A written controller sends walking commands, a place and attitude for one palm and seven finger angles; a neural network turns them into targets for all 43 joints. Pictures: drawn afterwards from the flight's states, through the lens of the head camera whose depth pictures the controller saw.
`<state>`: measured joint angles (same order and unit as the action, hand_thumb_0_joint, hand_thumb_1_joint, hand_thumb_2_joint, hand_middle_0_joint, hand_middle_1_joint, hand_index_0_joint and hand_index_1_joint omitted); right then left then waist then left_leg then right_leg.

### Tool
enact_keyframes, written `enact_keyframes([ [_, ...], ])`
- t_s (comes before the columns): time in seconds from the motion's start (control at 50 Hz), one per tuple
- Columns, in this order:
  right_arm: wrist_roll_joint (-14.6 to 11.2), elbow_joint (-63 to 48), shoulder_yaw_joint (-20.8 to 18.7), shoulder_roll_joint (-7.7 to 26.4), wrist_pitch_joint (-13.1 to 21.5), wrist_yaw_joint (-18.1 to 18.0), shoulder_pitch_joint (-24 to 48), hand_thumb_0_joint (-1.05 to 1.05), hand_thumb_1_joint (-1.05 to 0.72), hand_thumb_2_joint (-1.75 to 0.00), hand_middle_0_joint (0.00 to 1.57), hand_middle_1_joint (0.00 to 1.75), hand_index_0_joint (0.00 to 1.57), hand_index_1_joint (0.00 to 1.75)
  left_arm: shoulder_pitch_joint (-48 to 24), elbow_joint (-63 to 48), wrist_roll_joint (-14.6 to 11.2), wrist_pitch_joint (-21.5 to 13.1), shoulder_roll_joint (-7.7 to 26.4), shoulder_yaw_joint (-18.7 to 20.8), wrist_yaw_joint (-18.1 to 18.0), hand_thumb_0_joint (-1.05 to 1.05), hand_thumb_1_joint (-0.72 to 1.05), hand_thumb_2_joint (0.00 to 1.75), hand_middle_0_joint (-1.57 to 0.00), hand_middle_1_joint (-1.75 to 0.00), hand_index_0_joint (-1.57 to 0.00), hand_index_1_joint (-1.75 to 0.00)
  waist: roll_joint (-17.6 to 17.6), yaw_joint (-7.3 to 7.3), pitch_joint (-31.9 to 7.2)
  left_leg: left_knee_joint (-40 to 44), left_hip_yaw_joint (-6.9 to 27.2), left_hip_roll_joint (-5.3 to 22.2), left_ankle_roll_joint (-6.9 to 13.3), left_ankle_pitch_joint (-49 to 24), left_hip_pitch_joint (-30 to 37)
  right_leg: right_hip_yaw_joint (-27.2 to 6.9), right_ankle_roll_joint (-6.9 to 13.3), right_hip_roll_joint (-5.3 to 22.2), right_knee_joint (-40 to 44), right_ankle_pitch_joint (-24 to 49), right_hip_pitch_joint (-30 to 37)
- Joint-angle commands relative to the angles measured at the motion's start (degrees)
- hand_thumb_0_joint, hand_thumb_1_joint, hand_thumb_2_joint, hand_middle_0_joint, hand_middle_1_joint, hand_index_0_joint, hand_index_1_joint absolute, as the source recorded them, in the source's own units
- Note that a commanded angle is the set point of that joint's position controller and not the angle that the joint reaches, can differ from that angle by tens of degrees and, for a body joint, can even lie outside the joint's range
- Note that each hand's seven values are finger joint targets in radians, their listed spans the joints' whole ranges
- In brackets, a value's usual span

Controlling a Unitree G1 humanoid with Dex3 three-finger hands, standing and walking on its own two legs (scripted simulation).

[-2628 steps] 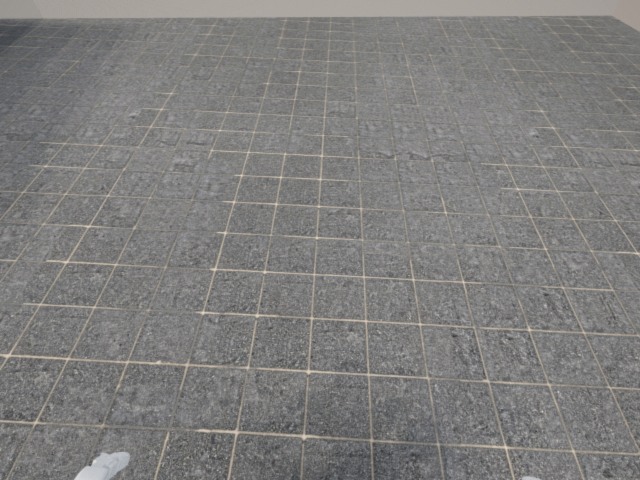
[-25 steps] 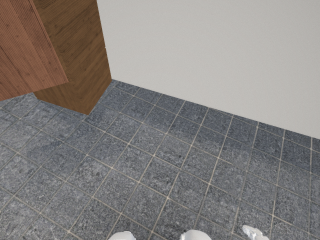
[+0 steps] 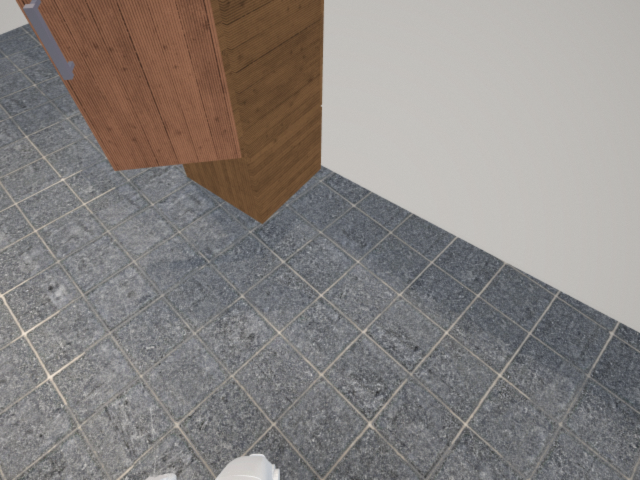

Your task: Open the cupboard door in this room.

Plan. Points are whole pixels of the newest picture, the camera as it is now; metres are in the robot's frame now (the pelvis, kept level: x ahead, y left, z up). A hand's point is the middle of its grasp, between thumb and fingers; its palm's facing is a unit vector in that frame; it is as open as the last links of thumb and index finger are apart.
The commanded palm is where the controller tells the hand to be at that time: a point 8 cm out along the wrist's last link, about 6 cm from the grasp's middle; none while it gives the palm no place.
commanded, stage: turn to face it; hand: left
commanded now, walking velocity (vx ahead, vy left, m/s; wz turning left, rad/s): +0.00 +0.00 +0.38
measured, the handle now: (52, 40) +0.95 +0.64 +0.02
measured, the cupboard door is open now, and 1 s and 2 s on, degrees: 46 46 46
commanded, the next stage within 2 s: take the last steps up to it in 0.32 s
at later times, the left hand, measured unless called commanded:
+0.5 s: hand out of the picture +0.07 +0.20 -0.16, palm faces +0.18 -0.94 -0.28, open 7.4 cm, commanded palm none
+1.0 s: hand out of the picture -0.06 +0.22 -0.19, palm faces +0.42 -0.89 -0.18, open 7.4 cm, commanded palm none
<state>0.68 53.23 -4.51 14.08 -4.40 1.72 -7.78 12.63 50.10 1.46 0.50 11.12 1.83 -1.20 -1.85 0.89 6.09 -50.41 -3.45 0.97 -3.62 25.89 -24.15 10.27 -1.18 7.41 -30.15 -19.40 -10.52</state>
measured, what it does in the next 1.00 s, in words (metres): walks ahead, turning left: left foot, then right foot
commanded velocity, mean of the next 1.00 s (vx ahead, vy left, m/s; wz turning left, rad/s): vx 0.18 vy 0.09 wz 0.21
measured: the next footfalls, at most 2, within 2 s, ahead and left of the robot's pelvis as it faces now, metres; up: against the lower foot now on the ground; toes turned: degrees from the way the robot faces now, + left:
left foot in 0.08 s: +0.05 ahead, +0.12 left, +0.00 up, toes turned +7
right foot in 0.46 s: +0.07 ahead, -0.13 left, +0.00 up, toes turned +5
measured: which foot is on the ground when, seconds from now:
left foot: up 0.00-0.06, down 0.08-0.46, up 0.48-0.94, down 0.96-1.00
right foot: down 0.00-0.08, up 0.10-0.44, down 0.46-0.96, up 0.98-1.00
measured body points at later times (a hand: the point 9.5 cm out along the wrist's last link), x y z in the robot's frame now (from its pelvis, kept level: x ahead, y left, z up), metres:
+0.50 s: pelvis +0.02 -0.02 -0.01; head +0.05 -0.03 +0.44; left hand +0.06 +0.25 -0.14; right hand +0.13 -0.25 -0.17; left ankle +0.01 +0.11 -0.72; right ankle +0.03 -0.13 -0.74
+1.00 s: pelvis +0.10 +0.08 -0.02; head +0.12 +0.11 +0.43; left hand -0.08 +0.27 -0.17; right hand +0.30 -0.10 -0.15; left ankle +0.12 +0.20 -0.74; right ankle +0.03 -0.12 -0.71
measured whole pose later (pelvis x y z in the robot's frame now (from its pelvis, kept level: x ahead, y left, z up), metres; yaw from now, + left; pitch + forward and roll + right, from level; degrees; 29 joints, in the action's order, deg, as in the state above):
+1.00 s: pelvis +0.10 +0.08 -0.02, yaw +20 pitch +0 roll +0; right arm 1.5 53.9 -2.8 11.8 1.6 1.9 -5.4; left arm 25.1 64.4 1.3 -0.1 10.9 3.3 0.1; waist -2.7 -2.9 4.6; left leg -36.5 -6.4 1.7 1.6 13.2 -22.7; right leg 6.9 -3.4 11.4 -46.9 -30.0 -9.2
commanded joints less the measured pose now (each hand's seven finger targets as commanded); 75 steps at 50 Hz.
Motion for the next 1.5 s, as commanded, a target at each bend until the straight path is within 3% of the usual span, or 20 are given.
enact_keyframes([
  [0.0, -0.2, -5.2, 0.4, 2.6, 2.7, -0.2, 1.9, 0.0, -0.9, -0.9, 0.2, 0.3, 0.2, 0.3, 3.7, -1.8, -0.1, -1.0, 14.0, 4.3, -0.3, 0.0, 0.9, 0.9, -0.2, -0.3, -0.2, -0.3, -8.4, -1.95, -8.8, 15.8, -3.2, -1.8, 1.4, -6.5, 5.5, -5.2, 5.1, 12.3, 0.0, 38.7, 6.6],
  [0.04, 0.3, -3.6, -0.7, 7.4, 3.6, -0.5, -4.5, 0.0, -0.9, -0.9, 0.2, 0.3, 0.2, 0.3, 2.2, -2.5, -0.9, -0.7, 11.9, 3.9, 0.1, 0.0, 0.9, 0.9, -0.2, -0.3, -0.2, -0.3, 0.9, 2.07, -13.0, 25.9, 3.1, 3.6, 4.2, -24.9, 21.5, -1.0, 0.1, 8.7, -12.9, 27.3, -4.2],
  [0.06, 0.8, -3.1, -2.3, 13.7, 4.0, -1.1, -9.0, 0.0, -0.9, -0.9, 0.2, 0.3, 0.2, 0.3, 0.8, -4.5, -1.4, -0.4, 7.5, 2.7, 0.5, 0.0, 0.9, 0.9, -0.2, -0.3, -0.2, -0.3, 18.6, 4.24, -14.8, 27.4, 24.7, 19.6, 13.0, -48.5, 29.2, 0.1, -4.1, 0.0, -25.7, -10.9, -19.5],
  [0.08, 0.4, -1.9, -2.4, 15.4, 3.4, -1.9, -11.4, 0.0, -0.9, -0.9, 0.2, 0.3, 0.2, 0.3, -2.7, -5.4, -1.0, 0.3, 7.6, 2.2, 0.0, 0.0, 0.9, 0.9, -0.2, -0.3, -0.2, -0.3, 15.5, 4.96, -15.6, 26.6, 25.9, 23.3, 18.2, -57.5, 27.0, -7.5, -3.2, -0.7, -31.7, -19.9, -20.5],
  [0.2, 0.7, -3.4, 0.0, 8.7, 4.2, -3.5, -2.9, 0.0, -0.9, -0.9, 0.2, 0.3, 0.2, 0.3, -0.8, -0.6, -0.7, 1.5, 6.6, 2.5, 0.5, 0.0, 0.9, 0.9, -0.2, -0.3, -0.2, -0.3, 10.8, -0.1, -9.8, 28.5, 13.9, 13.8, 13.8, -45.1, 17.5, -10.1, -2.8, -1.6, -32.3, -7.0, -18.1],
  [0.4, 0.2, -2.2, -0.2, 7.5, 3.5, -2.7, -0.5, 0.0, -0.9, -0.9, 0.2, 0.3, 0.2, 0.3, 4.7, 1.9, -0.8, 0.0, 6.4, 2.3, 0.4, 0.0, 0.9, 0.9, -0.2, -0.3, -0.2, -0.3, 7.0, -3.21, -10.2, 23.5, 12.9, 8.2, 8.9, -26.9, 8.0, -6.8, -1.8, -5.1, 4.3, 8.0, 3.7],
  [0.44, -0.3, -4.0, 0.7, 1.8, 3.2, -1.9, -0.4, 0.0, -0.9, -0.9, 0.2, 0.3, 0.2, 0.3, 7.0, 2.1, 0.2, -1.3, 15.0, 4.0, -0.1, 0.0, 0.9, 0.9, -0.2, -0.3, -0.2, -0.3, -16.2, -4.47, -7.7, 4.0, 2.2, -4.1, 1.9, 6.5, -7.3, -30.6, 6.2, 16.2, 16.9, 6.9, 10.2],
  [0.46, 0.1, -4.4, 0.0, 4.7, 2.6, -1.5, 1.5, 0.0, -0.9, -0.9, 0.2, 0.3, 0.2, 0.3, 7.7, 1.3, 0.0, -1.2, 15.9, 3.9, 0.0, 0.0, 0.9, 0.9, -0.2, -0.3, -0.2, -0.3, -12.9, -5.93, -5.3, -7.5, 5.9, -2.1, 2.4, 10.1, -8.4, -33.9, 10.1, 20.5, 19.8, -1.9, 2.9],
  [0.54, 0.8, -0.9, -0.6, 3.8, 2.6, -0.1, -0.1, 0.0, -0.9, -0.9, 0.2, 0.3, 0.2, 0.3, 3.3, 1.2, -0.6, -2.7, 9.1, 2.8, 0.2, 0.0, 0.9, 0.9, -0.2, -0.3, -0.2, -0.3, -9.5, -2.28, -0.9, -17.4, 6.2, 1.8, 1.5, -7.2, -13.0, -18.7, 5.7, 11.6, 19.1, 2.5, 3.1],
  [0.8, 0.2, -2.8, 1.2, -0.3, 3.7, 1.6, 8.1, 0.0, -0.9, -0.9, 0.2, 0.3, 0.2, 0.3, 12.9, 9.1, 0.3, -4.5, 9.1, 3.2, 0.4, 0.0, 0.9, 0.9, -0.2, -0.3, -0.2, -0.3, -8.4, -5.01, 0.6, 7.2, -1.3, 3.1, 1.0, -10.6, -9.7, -7.5, 6.5, 15.0, 18.0, 15.4, 8.8],
  [0.86, 0.1, -2.0, 1.3, 0.1, 4.6, 1.6, 4.0, 0.0, -0.9, -0.9, 0.2, 0.3, 0.2, 0.3, 10.2, 9.2, 0.5, -4.0, 10.6, 3.7, 0.5, 0.0, 0.9, 0.9, -0.2, -0.3, -0.2, -0.3, -9.7, -2.77, -0.6, 14.8, -3.3, 1.4, 2.9, -8.5, 1.5, -5.4, 5.5, 15.0, 14.1, 15.2, 4.2],
  [0.9, 0.5, 1.5, 0.7, 3.5, 5.5, 0.7, -7.4, 0.0, -0.9, -0.9, 0.2, 0.3, 0.2, 0.3, 8.8, 9.1, 0.1, -3.7, 10.1, 3.7, 0.9, 0.0, 0.9, 0.9, -0.2, -0.3, -0.2, -0.3, -3.5, 2.68, -5.8, 22.5, -6.0, -1.5, 3.8, -11.0, 20.0, 0.1, 3.0, 10.3, 0.0, 18.6, -2.7],
  [0.92, 1.0, 3.5, -0.9, 9.3, 6.0, -0.1, -15.7, 0.0, -0.9, -0.9, 0.2, 0.3, 0.2, 0.3, 9.9, 8.4, -0.2, -3.5, 6.9, 3.1, 1.4, 0.0, 0.9, 0.9, -0.2, -0.3, -0.2, -0.3, 10.4, 5.75, -12.0, 24.3, 4.6, 6.7, 6.6, -7.3, 31.7, 3.1, 0.7, 4.6, -15.9, 6.6, -11.4],
  [0.94, 1.2, 4.6, -2.2, 14.5, 6.1, -1.2, -22.4, 0.0, -0.9, -0.9, 0.2, 0.3, 0.2, 0.3, 8.3, 5.8, -0.6, -3.1, 4.0, 2.3, 1.6, 0.0, 0.9, 0.9, -0.2, -0.3, -0.2, -0.3, 23.1, 7.82, -14.9, 33.1, 26.3, 19.2, 12.1, -5.1, 35.1, 1.4, -1.2, -3.2, -33.1, -17.1, -23.6],
  [0.98, 0.9, 3.9, -1.2, 12.2, 5.7, -2.2, -18.0, 0.0, -0.9, -0.9, 0.2, 0.3, 0.2, 0.3, 2.2, 3.7, -0.3, -3.1, 3.5, 2.0, 1.2, 0.0, 0.9, 0.9, -0.2, -0.3, -0.2, -0.3, 11.4, 5.5, -9.2, 37.3, 24.5, 21.1, 15.9, -1.6, 26.4, -7.1, 2.0, 0.1, -44.2, -12.6, -29.5],
  [1.1, 0.6, 2.9, 1.6, 3.2, 8.3, -2.9, -10.2, 0.0, -0.9, -0.9, 0.2, 0.3, 0.2, 0.3, 5.9, 7.2, 0.1, -1.4, 1.5, 1.9, 1.9, 0.0, 0.9, 0.9, -0.2, -0.3, -0.2, -0.3, 6.0, -1.77, -3.7, 40.7, 9.9, 14.1, 14.0, -17.3, 13.3, -8.2, 0.9, 1.5, -36.5, 2.2, -23.2],
  [1.38, 1.0, 8.5, 2.0, 2.9, 8.2, -2.8, -17.4, 0.0, -0.9, -0.9, 0.2, 0.3, 0.2, 0.3, -3.3, 2.0, 0.1, -2.4, 2.9, 1.9, 2.2, 0.0, 0.9, 0.9, -0.2, -0.3, -0.2, -0.3, 2.7, -2.27, -3.1, 29.4, 1.9, 11.0, 11.8, -33.6, 18.4, -3.3, 3.3, -4.8, -1.3, 7.7, -5.9],
  [1.4, 0.5, 8.5, 2.1, 2.8, 8.3, -2.7, -16.5, 0.0, -0.9, -0.9, 0.2, 0.3, 0.2, 0.3, 3.5, 4.0, 0.2, -2.9, 4.8, 2.5, 2.0, 0.0, 0.9, 0.9, -0.2, -0.3, -0.2, -0.3, 0.8, -5.41, -6.6, 20.6, -0.2, 8.1, 9.8, -33.9, 13.8, -5.7, 4.5, -4.1, 1.7, 10.3, 5.7],
  [1.44, -0.2, 5.7, 2.0, 1.0, 8.5, -2.1, -16.3, 0.0, -0.9, -0.9, 0.2, 0.3, 0.2, 0.3, 16.7, 7.8, -0.2, -3.6, 14.2, 4.7, 1.2, 0.0, 0.9, 0.9, -0.2, -0.3, -0.2, -0.3, -15.6, -8.4, -13.4, -10.1, -4.7, -2.8, 4.3, 8.1, -10.5, -38.1, 15.7, 20.5, 12.8, 15.1, 26.9],
  [1.48, 0.1, 5.3, 1.3, 1.9, 7.8, -2.0, -9.4, 0.0, -0.9, -0.9, 0.2, 0.3, 0.2, 0.3, 10.6, 6.3, -0.8, -3.8, 10.2, 3.9, 0.3, 0.0, 0.9, 0.9, -0.2, -0.3, -0.2, -0.3, -5.0, -6.78, -6.0, -17.8, 4.5, 2.8, 4.3, 0.9, -14.3, -33.3, 14.9, 18.0, 15.7, 13.7, 14.7],
])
